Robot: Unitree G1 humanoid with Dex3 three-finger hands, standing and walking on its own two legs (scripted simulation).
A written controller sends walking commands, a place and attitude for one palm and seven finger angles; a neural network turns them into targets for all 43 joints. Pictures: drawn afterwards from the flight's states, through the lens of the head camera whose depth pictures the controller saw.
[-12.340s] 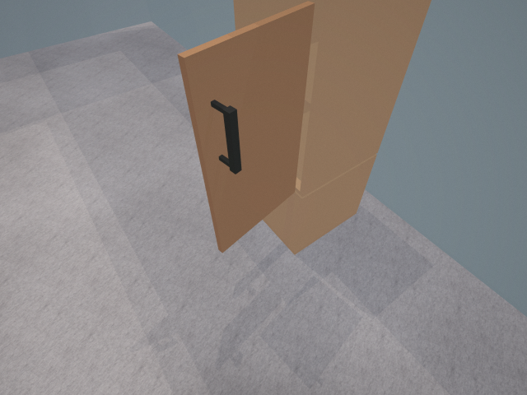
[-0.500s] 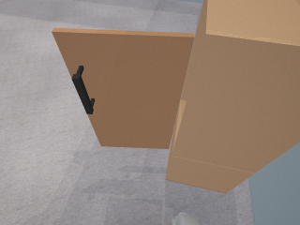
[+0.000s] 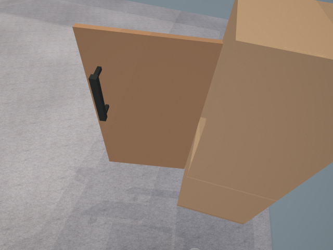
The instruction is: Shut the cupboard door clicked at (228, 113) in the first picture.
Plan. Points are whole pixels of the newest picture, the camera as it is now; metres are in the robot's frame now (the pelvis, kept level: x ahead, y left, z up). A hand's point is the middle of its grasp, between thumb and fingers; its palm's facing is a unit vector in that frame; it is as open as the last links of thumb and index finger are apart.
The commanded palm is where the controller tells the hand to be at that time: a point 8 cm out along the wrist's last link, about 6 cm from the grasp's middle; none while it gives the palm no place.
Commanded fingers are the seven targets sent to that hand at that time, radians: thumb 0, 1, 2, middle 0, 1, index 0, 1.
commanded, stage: come to a stop and stand still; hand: left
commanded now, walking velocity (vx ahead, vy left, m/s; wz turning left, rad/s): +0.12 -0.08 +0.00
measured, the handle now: (101, 95) +0.47 +0.22 +0.08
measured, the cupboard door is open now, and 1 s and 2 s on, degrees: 100 100 100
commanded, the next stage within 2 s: look again from close up in 0.64 s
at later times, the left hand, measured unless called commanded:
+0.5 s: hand out of the picture +0.02 +0.16 -0.16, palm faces -0.02 -0.97 -0.23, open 7.3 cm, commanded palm none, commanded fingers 0.00 0.90 0.90 -0.20 -0.30 -0.20 -0.30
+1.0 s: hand out of the picture +0.03 +0.17 -0.17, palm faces -0.01 -0.98 -0.20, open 7.4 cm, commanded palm none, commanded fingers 0.00 0.90 0.90 -0.20 -0.30 -0.20 -0.30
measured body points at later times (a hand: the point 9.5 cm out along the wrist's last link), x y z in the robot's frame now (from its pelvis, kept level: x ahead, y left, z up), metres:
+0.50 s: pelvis +0.01 -0.01 +0.00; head +0.03 -0.03 +0.45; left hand +0.02 +0.21 -0.14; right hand +0.00 -0.23 -0.16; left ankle -0.02 +0.11 -0.73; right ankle -0.03 -0.10 -0.73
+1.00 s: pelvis +0.02 -0.01 +0.01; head +0.03 -0.01 +0.46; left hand +0.03 +0.22 -0.15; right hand +0.02 -0.23 -0.15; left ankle -0.02 +0.11 -0.73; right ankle -0.03 -0.10 -0.73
